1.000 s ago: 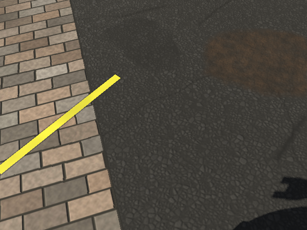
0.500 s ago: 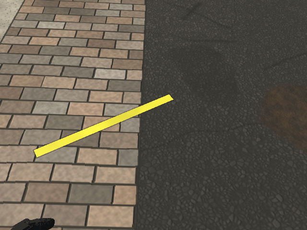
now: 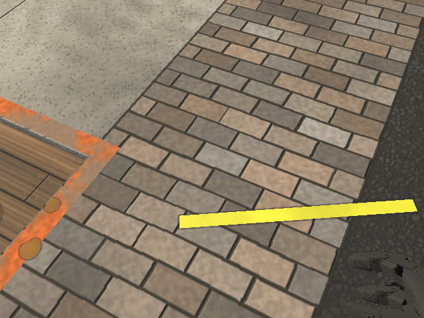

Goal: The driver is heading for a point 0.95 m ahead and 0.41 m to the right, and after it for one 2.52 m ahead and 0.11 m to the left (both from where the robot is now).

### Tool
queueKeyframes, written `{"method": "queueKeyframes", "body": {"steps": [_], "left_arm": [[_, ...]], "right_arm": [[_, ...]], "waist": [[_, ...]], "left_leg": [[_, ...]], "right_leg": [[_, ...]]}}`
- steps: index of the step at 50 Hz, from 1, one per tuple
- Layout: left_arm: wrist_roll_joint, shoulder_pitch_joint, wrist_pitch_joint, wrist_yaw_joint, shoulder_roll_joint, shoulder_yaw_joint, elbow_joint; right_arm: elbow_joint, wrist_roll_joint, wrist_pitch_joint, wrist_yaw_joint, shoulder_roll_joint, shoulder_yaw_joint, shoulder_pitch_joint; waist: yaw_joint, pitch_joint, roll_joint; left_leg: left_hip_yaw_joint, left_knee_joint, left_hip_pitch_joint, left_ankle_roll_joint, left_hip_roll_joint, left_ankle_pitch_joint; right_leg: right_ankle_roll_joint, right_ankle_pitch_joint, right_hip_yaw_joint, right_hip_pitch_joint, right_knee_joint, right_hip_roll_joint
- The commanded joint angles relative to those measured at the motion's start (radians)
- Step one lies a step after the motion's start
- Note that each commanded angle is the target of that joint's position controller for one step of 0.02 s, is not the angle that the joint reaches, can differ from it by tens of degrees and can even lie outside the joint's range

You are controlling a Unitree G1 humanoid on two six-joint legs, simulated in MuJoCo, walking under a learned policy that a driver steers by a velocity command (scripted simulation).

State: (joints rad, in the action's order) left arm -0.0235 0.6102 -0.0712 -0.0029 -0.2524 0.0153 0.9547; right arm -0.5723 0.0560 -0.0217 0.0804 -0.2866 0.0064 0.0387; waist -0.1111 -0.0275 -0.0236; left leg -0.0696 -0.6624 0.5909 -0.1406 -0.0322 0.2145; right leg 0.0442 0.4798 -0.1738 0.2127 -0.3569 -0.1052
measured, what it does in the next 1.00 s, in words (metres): walks ahead, turning right: right foot, then left foot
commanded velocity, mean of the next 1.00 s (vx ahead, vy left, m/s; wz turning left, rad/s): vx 0.99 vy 0.00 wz -0.78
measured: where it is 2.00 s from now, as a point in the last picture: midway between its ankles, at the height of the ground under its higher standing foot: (375, 132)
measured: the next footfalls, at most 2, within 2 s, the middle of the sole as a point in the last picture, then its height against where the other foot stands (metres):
right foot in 0.46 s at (279, 272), level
left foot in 0.86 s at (296, 157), level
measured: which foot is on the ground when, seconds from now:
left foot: down 0.00-0.42, up 0.44-0.84, down 0.86-1.00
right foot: down 0.00-0.00, up 0.02-0.44, down 0.46-0.88, up 0.90-1.00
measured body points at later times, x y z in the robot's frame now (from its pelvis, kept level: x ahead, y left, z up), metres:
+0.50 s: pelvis +0.45 -0.04 -0.01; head +0.46 -0.04 +0.44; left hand +0.66 +0.18 -0.12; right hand +0.39 -0.30 -0.15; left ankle +0.22 +0.12 -0.57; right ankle +0.54 -0.07 -0.71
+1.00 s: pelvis +0.88 -0.18 +0.02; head +0.91 -0.21 +0.47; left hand +1.19 -0.05 -0.08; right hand +0.76 -0.47 -0.07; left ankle +1.01 -0.11 -0.71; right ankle +0.72 -0.15 -0.59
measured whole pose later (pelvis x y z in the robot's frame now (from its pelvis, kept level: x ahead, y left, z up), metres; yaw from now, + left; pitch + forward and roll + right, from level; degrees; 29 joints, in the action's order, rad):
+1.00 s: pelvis +0.88 -0.18 +0.02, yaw -50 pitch +2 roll +2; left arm -0.02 0.26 -0.04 0.03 -0.39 0.08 0.77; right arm -0.71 0.06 -0.07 -0.02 -0.31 0.03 -0.22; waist -0.02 -0.03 0.04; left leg -0.06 -0.54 0.33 0.03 0.02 0.23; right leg -0.11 0.31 0.06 -0.42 -1.32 0.05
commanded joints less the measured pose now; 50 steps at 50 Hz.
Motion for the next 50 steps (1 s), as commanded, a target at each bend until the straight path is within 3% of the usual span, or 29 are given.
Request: {"method": "queueKeyframes", "body": {"steps": [1, 2, 3, 4, 7, 9, 12, 15, 18, 20, 21, 22, 23, 24, 25, 26, 27, 30, 32, 35, 39, 41, 42, 43, 44, 45, 46, 48, 50], "left_arm": [[0.036, -0.069, -0.024, 0.021, -0.056, 0.007, -0.165], [0.044, -0.181, -0.030, 0.014, -0.168, 0.037, -0.183], [0.051, -0.257, -0.024, 0.011, -0.171, 0.048, -0.205], [0.042, -0.242, -0.021, 0.017, -0.125, 0.034, -0.192], [0.012, -0.151, 0.033, 0.042, -0.058, 0.030, -0.121], [0.010, -0.231, 0.058, 0.053, -0.040, 0.033, -0.143], [0.017, -0.378, 0.063, 0.065, -0.020, 0.023, -0.201], [0.018, -0.478, 0.055, 0.081, -0.034, 0.012, -0.243], [0.017, -0.503, 0.052, 0.090, -0.060, 0.007, -0.258], [0.018, -0.317, 0.064, 0.080, -0.130, 0.028, -0.208], [0.015, -0.127, 0.069, 0.069, -0.180, 0.052, -0.156], [0.014, 0.083, 0.070, 0.050, -0.235, 0.084, -0.092], [0.033, 0.049, 0.066, 0.028, -0.255, 0.104, -0.080], [0.027, -0.070, 0.075, 0.024, -0.310, 0.114, -0.099], [0.009, -0.125, 0.075, 0.019, -0.351, 0.120, -0.145], [0.002, -0.155, 0.071, 0.014, -0.271, 0.111, -0.167], [0.000, -0.197, 0.065, 0.010, -0.214, 0.096, -0.157], [0.012, -0.244, 0.013, 0.000, -0.194, 0.079, -0.159], [0.016, -0.251, -0.011, 0.003, -0.214, 0.084, -0.169], [0.027, -0.209, -0.016, 0.012, -0.215, 0.094, -0.160], [0.029, -0.171, -0.011, 0.017, -0.240, 0.111, -0.154], [0.021, -0.203, -0.011, 0.011, -0.274, 0.119, -0.166], [0.014, -0.250, -0.013, 0.014, -0.312, 0.126, -0.175], [0.008, -0.317, -0.023, 0.017, -0.290, 0.120, -0.194], [-0.002, -0.339, -0.034, 0.012, -0.109, 0.072, -0.233], [0.063, -0.176, -0.027, 0.015, -0.050, 0.041, -0.300], [0.024, -0.252, -0.001, 0.004, -0.146, 0.045, -0.252], [-0.003, -0.360, 0.021, 0.031, -0.174, 0.056, -0.259], [-0.022, -0.422, 0.040, 0.060, -0.116, 0.039, -0.297]], "right_arm": [[-0.085, 0.033, -0.030, -0.061, -0.308, 0.107, -0.500], [-0.075, 0.013, -0.032, -0.071, -0.294, 0.106, -0.532], [-0.124, 0.012, -0.036, -0.074, -0.238, 0.092, -0.466], [-0.134, 0.006, -0.045, -0.070, -0.176, 0.078, -0.405], [-0.158, -0.020, -0.067, -0.071, -0.068, 0.050, -0.342], [-0.195, -0.041, -0.089, -0.067, -0.048, 0.047, -0.359], [-0.226, -0.036, -0.107, -0.060, -0.019, 0.039, -0.371], [-0.253, -0.033, -0.112, -0.077, -0.036, 0.035, -0.400], [-0.259, -0.039, -0.106, -0.108, -0.117, 0.045, -0.411], [-0.238, -0.031, -0.082, -0.133, -0.194, 0.066, -0.367], [-0.217, -0.024, -0.064, -0.137, -0.222, 0.075, -0.306], [-0.195, -0.018, -0.047, -0.131, -0.231, 0.082, -0.241], [-0.206, -0.019, -0.042, -0.100, -0.145, 0.065, -0.221], [-0.126, 0.004, -0.066, -0.092, -0.011, 0.024, -0.253], [-0.031, -0.020, -0.092, -0.085, -0.025, 0.009, -0.308], [-0.041, -0.007, -0.114, -0.084, -0.089, 0.010, -0.259], [-0.051, -0.007, -0.117, -0.081, -0.115, 0.016, -0.236], [-0.051, 0.028, -0.056, -0.082, -0.084, -0.002, -0.214], [-0.009, 0.022, -0.037, -0.073, -0.070, -0.012, -0.121], [0.051, -0.014, -0.040, -0.060, -0.025, -0.032, 0.029], [0.075, -0.032, -0.049, -0.066, -0.056, -0.023, 0.064], [0.037, -0.032, -0.055, -0.082, -0.126, 0.007, -0.069], [-0.002, -0.038, -0.061, -0.095, -0.176, 0.032, -0.233], [-0.058, -0.031, -0.065, -0.114, -0.228, 0.060, -0.466], [-0.100, 0.001, -0.069, -0.131, -0.282, 0.079, -0.662], [-0.072, 0.027, -0.064, -0.118, -0.353, 0.095, -0.502], [-0.035, 0.015, -0.055, -0.109, -0.224, 0.085, -0.354], [-0.065, 0.007, -0.049, -0.099, -0.116, 0.059, -0.311], [-0.147, -0.002, -0.066, -0.096, -0.069, 0.042, -0.393]], "waist": [[0.253, 0.414, -0.150], [0.317, 0.457, -0.033], [0.255, 0.232, -0.010], [0.200, 0.098, -0.003], [0.098, 0.006, -0.071], [0.084, -0.067, -0.062], [0.080, -0.132, -0.083], [0.078, -0.142, -0.045], [0.046, -0.090, -0.043], [-0.067, 0.038, -0.099], [-0.165, 0.117, -0.107], [-0.256, 0.180, -0.063], [-0.204, 0.094, 0.108], [-0.031, 0.031, 0.289], [0.023, 0.212, 0.276], [0.026, 0.118, 0.065], [0.082, 0.001, -0.051], [0.165, -0.086, -0.110], [0.146, -0.103, -0.086], [0.066, -0.086, -0.007], [0.017, -0.011, 0.071], [0.084, 0.086, 0.080], [0.188, 0.177, 0.079], [0.314, 0.273, 0.065], [0.342, 0.372, -0.156], [0.160, 0.456, -0.479], [0.168, 0.282, -0.217], [0.161, 0.112, -0.012], [0.146, 0.021, -0.040]], "left_leg": [[0.634, 0.171, -1.155, -0.061, 0.436, 0.490], [0.824, 0.339, -1.013, -0.018, 0.482, 0.489], [0.637, 0.349, -0.839, 0.004, 0.423, 0.367], [0.503, 0.382, -0.679, 0.005, 0.387, 0.237], [0.239, 0.478, -0.465, 0.043, 0.292, 0.112], [0.114, 0.524, -0.457, 0.076, 0.268, -0.032], [-0.091, 0.559, -0.421, 0.120, 0.197, -0.308], [-0.205, 0.557, -0.489, 0.139, 0.171, -0.636], [-0.247, 0.465, -0.586, 0.160, 0.202, -1.117], [-0.226, 0.224, -0.645, 0.163, 0.245, -1.416], [-0.201, -0.010, -0.599, 0.152, 0.266, -1.453], [-0.168, -0.357, -0.472, 0.133, 0.256, -1.273], [-0.163, -0.782, -0.271, 0.120, 0.068, -0.280], [-0.055, -1.091, 0.104, 0.143, -0.047, 0.286], [0.147, -1.116, 0.288, 0.149, -0.036, 0.284], [0.183, -0.997, 0.319, 0.133, 0.022, 0.205], [0.179, -0.878, 0.269, 0.137, 0.066, 0.137], [0.167, -0.655, 0.090, 0.196, 0.144, 0.140], [0.113, -0.438, 0.009, 0.223, 0.162, 0.061], [0.070, -0.112, -0.085, 0.216, 0.127, -0.216], [0.073, 0.103, -0.176, 0.180, 0.058, -0.305], [0.090, 0.145, -0.358, 0.163, 0.006, -0.196], [0.092, 0.135, -0.529, 0.153, 0.007, -0.108], [0.127, 0.093, -0.776, 0.138, 0.074, -0.005], [0.389, 0.119, -0.984, 0.138, 0.328, 0.349], [1.029, 0.413, -1.038, 0.038, 0.542, 0.586], [0.946, 0.447, -0.873, 0.017, 0.472, 0.759], [0.566, 0.414, -0.652, 0.036, 0.379, 0.379], [0.364, 0.425, -0.529, 0.046, 0.312, 0.069]], "right_leg": [[-0.134, 0.000, 0.145, -0.875, -0.972, 0.058], [-0.164, -0.061, 0.306, -0.893, -1.082, 0.088], [-0.167, -0.194, 0.293, -0.947, -1.065, 0.046], [-0.159, -0.250, 0.262, -0.929, -1.005, 0.004], [-0.128, -0.282, 0.246, -0.824, -0.948, -0.042], [-0.123, -0.313, 0.231, -0.913, -0.936, -0.053], [-0.126, -0.457, 0.160, -0.960, -0.826, -0.027], [-0.160, -0.551, 0.057, -0.936, -0.637, 0.022], [-0.206, -0.592, -0.050, -0.748, -0.430, 0.122], [-0.233, -0.493, -0.055, -0.530, -0.429, 0.187], [-0.262, -0.421, -0.020, -0.342, -0.435, 0.205], [-0.311, -0.343, 0.072, -0.123, -0.360, 0.192], [-0.354, -0.309, 0.164, -0.071, -0.258, 0.155], [-0.423, -0.571, 0.461, 0.002, -0.331, 0.062], [-0.577, -0.184, 0.899, 0.132, -0.043, -0.101], [-0.524, 0.047, 1.010, 0.027, 0.141, -0.136], [-0.469, 0.057, 0.949, -0.151, 0.173, -0.114], [-0.422, -0.165, 0.727, -0.503, 0.180, 0.008], [-0.405, -0.275, 0.610, -0.621, 0.215, 0.081], [-0.336, -0.497, 0.525, -0.597, 0.186, 0.147], [-0.271, -0.733, 0.559, -0.394, 0.096, 0.109], [-0.223, -0.955, 0.575, -0.322, -0.079, 0.107], [-0.202, -1.001, 0.566, -0.339, -0.273, 0.118], [-0.184, -0.908, 0.532, -0.471, -0.534, 0.153], [-0.194, -0.153, 0.451, -0.671, -0.889, 0.220], [-0.166, 0.043, 0.347, -0.930, -1.089, 0.265], [-0.173, -0.102, 0.314, -1.004, -1.118, 0.160], [-0.153, -0.212, 0.268, -0.967, -1.024, 0.084], [-0.139, -0.214, 0.274, -0.945, -0.973, 0.044]]}}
